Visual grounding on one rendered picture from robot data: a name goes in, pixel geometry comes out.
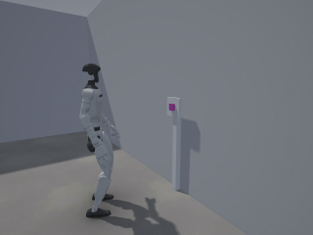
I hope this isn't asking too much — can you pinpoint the right robot upper arm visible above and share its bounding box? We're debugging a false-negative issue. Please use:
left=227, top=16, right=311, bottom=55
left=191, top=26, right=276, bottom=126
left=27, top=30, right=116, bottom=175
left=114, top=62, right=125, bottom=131
left=79, top=88, right=95, bottom=121

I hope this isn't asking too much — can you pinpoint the right robot hand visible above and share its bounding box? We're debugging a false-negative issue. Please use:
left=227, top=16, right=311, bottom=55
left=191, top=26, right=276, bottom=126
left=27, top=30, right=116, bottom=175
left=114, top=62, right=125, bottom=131
left=95, top=145, right=113, bottom=169

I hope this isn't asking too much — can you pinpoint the left robot thigh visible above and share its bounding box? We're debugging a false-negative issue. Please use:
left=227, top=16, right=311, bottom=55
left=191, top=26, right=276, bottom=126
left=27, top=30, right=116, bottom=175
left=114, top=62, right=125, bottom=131
left=102, top=131, right=113, bottom=162

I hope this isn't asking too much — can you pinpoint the panel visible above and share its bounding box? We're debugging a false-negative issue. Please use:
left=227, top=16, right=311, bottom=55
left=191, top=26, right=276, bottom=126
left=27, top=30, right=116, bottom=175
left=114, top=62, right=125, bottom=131
left=166, top=97, right=182, bottom=191

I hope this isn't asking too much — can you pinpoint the robot torso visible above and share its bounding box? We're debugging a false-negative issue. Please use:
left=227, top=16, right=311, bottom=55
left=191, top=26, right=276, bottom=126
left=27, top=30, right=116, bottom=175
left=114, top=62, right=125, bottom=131
left=81, top=86, right=104, bottom=142

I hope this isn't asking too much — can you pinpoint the button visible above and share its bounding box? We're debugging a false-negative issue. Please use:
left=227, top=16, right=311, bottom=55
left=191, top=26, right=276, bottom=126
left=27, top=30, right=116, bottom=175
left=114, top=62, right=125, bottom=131
left=168, top=103, right=175, bottom=111

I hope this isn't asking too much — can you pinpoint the left robot forearm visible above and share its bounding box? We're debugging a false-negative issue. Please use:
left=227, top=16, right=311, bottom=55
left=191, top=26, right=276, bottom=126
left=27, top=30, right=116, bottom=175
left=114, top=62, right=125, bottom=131
left=101, top=113, right=111, bottom=128

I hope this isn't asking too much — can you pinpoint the right robot forearm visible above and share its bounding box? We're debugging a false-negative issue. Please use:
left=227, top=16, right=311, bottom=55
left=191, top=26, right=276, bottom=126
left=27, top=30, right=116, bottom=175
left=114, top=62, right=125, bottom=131
left=80, top=115, right=102, bottom=148

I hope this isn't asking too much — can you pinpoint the left robot hand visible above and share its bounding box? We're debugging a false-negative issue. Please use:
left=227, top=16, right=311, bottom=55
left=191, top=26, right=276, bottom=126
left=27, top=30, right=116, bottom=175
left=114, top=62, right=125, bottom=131
left=108, top=125, right=120, bottom=141

